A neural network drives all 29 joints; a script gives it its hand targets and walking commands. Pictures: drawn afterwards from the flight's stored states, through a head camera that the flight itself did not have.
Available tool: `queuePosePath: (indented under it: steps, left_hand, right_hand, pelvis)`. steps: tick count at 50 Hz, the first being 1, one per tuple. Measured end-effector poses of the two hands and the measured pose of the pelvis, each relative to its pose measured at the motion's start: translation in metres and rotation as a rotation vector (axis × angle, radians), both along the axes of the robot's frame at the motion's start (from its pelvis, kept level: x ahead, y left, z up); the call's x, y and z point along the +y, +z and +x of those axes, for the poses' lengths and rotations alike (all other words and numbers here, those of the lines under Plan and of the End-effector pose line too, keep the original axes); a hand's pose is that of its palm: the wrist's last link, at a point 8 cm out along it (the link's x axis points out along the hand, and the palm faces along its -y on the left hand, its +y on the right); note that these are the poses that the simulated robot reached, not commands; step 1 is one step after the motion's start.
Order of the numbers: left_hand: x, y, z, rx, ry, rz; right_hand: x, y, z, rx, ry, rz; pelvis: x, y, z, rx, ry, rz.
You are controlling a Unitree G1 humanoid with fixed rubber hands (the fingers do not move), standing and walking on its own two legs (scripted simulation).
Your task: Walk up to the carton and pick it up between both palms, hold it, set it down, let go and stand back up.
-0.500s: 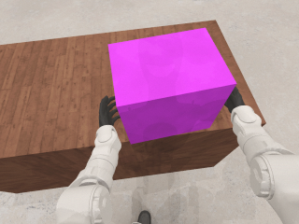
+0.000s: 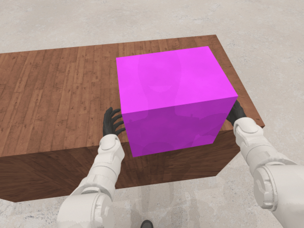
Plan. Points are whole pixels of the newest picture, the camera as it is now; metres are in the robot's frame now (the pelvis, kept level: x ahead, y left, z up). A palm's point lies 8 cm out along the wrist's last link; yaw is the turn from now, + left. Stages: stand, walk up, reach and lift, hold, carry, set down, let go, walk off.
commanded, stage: reach and lift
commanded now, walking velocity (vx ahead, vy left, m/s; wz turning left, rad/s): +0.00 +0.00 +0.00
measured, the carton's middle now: (168, 104) +0.49 +0.05 +0.01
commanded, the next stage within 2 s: none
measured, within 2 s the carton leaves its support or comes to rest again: neither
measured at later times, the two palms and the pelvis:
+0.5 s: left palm (98, 126) +0.37 +0.22 +0.03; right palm (231, 114) +0.44 -0.12 +0.06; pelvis -0.02 +0.01 +0.00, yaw +0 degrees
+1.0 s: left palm (92, 114) +0.37 +0.22 +0.09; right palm (242, 101) +0.44 -0.12 +0.12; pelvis -0.01 +0.00 +0.01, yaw +1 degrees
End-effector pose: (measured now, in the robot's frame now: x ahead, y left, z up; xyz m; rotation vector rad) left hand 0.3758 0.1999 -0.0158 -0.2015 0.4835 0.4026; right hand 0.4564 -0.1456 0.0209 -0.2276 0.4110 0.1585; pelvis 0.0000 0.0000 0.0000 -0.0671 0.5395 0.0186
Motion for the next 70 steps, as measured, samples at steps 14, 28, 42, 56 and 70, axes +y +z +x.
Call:
queuePosePath:
  steps: [14,28,42,56,70]
  left_hand:
    - [0.018,0.022,-0.016,-0.037,0.044,-0.003]
    - [0.026,0.053,0.0,-0.091,0.036,0.022]
    - [0.026,0.089,0.0,-0.113,0.034,0.037]
    - [0.024,0.121,-0.009,-0.125,0.01,0.037]
    - [0.041,0.14,-0.019,-0.12,-0.017,0.036]
  right_hand:
    - [0.02,0.02,-0.021,-0.003,-0.013,0.0]
    - [0.029,0.041,-0.014,-0.035,-0.068,-0.015]
    - [0.03,0.074,-0.017,-0.058,-0.076,-0.009]
    - [0.027,0.11,-0.026,-0.072,-0.101,0.017]
    - [0.042,0.128,-0.042,-0.064,-0.132,0.044]
  pelvis:
    - [0.007,0.001,-0.017,-0.057,0.002,-0.006]
    - [0.009,0.003,-0.015,-0.083,0.007,-0.004]
    - [0.005,0.008,-0.011,-0.157,0.014,0.006]
    - [0.0,0.013,-0.009,-0.259,0.02,0.017]
    - [0.007,0.018,-0.013,-0.331,0.028,0.011]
